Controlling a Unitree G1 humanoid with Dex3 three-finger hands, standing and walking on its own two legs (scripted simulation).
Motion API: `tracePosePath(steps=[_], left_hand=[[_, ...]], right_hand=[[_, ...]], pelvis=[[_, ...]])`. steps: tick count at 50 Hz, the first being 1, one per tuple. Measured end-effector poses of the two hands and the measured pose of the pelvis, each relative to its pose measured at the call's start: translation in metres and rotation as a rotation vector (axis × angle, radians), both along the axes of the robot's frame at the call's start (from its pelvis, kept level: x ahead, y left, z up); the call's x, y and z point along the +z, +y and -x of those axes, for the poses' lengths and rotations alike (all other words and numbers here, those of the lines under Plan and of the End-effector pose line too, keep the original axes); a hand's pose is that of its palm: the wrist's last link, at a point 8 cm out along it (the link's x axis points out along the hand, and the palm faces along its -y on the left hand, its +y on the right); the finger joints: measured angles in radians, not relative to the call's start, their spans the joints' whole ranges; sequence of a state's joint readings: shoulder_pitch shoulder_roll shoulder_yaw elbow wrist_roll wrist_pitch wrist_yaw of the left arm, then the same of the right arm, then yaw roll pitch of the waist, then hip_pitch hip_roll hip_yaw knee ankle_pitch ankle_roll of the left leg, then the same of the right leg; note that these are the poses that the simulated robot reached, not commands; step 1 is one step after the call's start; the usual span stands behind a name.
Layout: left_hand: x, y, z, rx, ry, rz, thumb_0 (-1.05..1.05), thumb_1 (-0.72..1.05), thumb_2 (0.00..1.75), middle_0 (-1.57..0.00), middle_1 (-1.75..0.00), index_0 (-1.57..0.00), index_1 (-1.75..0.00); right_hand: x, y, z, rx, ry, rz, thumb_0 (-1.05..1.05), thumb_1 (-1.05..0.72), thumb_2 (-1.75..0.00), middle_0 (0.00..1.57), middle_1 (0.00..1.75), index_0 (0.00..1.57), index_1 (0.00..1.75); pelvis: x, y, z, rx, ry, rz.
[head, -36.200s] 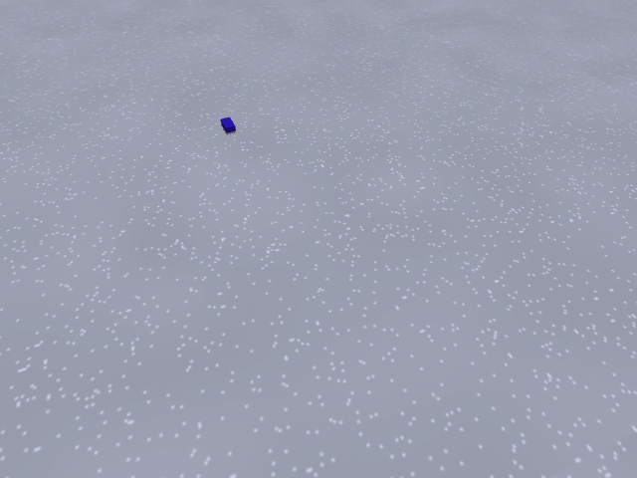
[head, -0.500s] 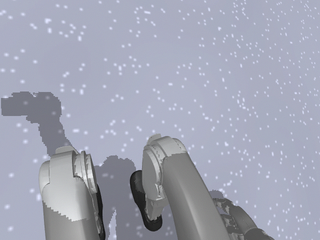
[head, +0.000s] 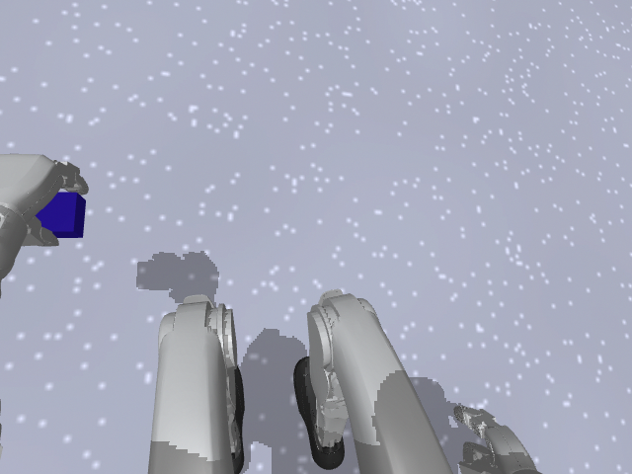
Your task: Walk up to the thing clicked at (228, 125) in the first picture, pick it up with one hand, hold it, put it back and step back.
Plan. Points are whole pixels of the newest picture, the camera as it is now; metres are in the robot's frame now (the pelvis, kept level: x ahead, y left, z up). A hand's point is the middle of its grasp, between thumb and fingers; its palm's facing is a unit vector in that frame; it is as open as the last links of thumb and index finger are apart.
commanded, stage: lift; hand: left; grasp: from above
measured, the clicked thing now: (40, 215) +0.43 +0.34 -0.16
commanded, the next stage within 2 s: hold in 1.18 s
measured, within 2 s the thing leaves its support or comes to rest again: neither
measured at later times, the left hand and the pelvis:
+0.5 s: hand out of the picture +0.33 +0.30 +0.09, palm faces -0.44 -0.11 -0.89, open 8.2 cm; pelvis +0.01 +0.00 +0.17, yaw +6 degrees
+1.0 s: hand out of the picture +0.34 +0.28 +0.22, palm faces -0.43 -0.09 -0.90, open 8.2 cm; pelvis +0.05 +0.01 +0.29, yaw +7 degrees
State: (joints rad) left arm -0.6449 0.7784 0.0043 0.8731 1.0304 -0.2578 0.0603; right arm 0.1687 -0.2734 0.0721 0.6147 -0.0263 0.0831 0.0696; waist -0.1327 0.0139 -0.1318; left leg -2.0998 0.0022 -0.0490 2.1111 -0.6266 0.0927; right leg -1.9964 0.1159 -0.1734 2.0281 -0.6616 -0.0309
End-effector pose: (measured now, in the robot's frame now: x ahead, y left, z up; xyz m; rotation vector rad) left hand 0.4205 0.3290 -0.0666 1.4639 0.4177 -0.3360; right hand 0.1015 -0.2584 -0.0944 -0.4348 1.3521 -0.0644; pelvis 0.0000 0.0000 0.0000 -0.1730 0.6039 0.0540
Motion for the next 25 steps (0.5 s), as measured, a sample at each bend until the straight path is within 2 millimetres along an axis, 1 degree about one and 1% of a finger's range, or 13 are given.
tracePosePath(steps=[6,13,18,25], left_hand=[[0.046,-0.001,0.022,-0.001,-0.004,-0.006,0.00,0.31,0.21,-0.87,-0.28,-0.89,-0.26],[0.107,-0.007,0.048,0.010,-0.018,0.003,0.00,0.31,0.22,-0.85,-0.31,-0.87,-0.29],[0.153,-0.014,0.066,0.020,-0.028,0.010,0.00,0.30,0.23,-0.84,-0.33,-0.86,-0.31],[0.217,-0.022,0.087,0.037,-0.024,0.013,0.00,0.30,0.24,-0.84,-0.34,-0.86,-0.32]], right_hand=[[0.026,0.006,-0.017,-0.013,-0.079,-0.018,0.00,-0.92,-0.91,0.20,0.30,0.21,0.30],[0.066,0.014,-0.031,-0.022,-0.152,-0.046,0.00,-0.92,-0.90,0.20,0.30,0.21,0.30],[0.102,0.016,-0.037,-0.033,-0.194,-0.061,0.00,-0.91,-0.90,0.20,0.30,0.21,0.30],[0.160,0.017,-0.042,-0.055,-0.247,-0.073,0.00,-0.91,-0.90,0.20,0.30,0.21,0.30]], pelvis=[[0.031,0.003,0.003,0.014,-0.027,-0.016],[0.076,0.003,0.002,0.032,-0.072,-0.038],[0.113,0.001,0.000,0.045,-0.119,-0.057],[0.170,0.000,-0.009,0.063,-0.193,-0.083]])
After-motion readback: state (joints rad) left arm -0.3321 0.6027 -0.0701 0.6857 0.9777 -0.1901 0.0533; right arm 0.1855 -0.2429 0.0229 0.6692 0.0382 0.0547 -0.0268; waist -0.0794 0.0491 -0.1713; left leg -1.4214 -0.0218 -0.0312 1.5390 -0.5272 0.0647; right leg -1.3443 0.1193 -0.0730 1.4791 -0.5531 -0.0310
